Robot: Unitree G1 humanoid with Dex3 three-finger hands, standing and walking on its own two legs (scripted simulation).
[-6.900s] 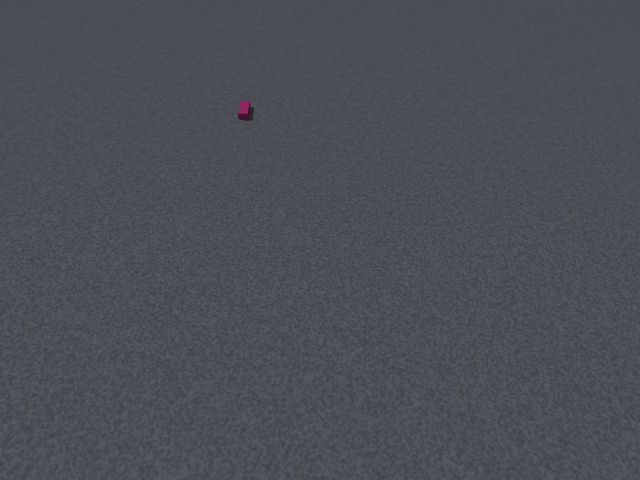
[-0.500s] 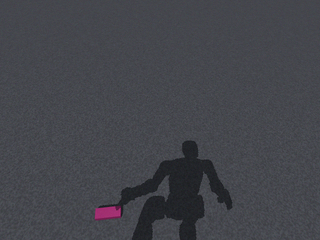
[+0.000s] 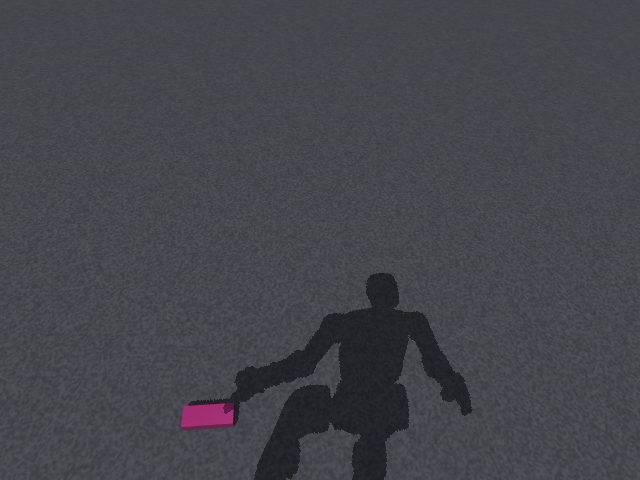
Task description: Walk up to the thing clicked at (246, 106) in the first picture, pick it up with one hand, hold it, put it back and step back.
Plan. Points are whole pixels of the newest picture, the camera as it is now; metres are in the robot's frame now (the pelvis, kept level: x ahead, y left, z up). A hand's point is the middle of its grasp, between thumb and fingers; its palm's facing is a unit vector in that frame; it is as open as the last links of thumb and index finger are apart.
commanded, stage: walk up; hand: left
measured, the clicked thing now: (209, 416) +0.41 +0.26 -0.74
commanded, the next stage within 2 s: stand in 1.14 s
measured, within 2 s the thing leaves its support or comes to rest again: neither
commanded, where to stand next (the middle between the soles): +0.03 -0.02 m, yaw +4 degrees
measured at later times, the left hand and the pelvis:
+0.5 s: hand out of the picture +0.07 +0.24 -0.14, palm faces +0.03 -0.94 -0.33, open 7.3 cm; pelvis +0.00 -0.01 +0.02, yaw +2 degrees
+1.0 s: hand out of the picture +0.09 +0.25 -0.13, palm faces +0.03 -0.95 -0.32, open 7.3 cm; pelvis +0.00 -0.01 +0.02, yaw +2 degrees
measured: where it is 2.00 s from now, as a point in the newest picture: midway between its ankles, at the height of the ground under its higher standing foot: outside the picture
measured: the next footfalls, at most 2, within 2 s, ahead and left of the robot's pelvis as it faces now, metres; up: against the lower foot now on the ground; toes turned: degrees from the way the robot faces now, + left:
none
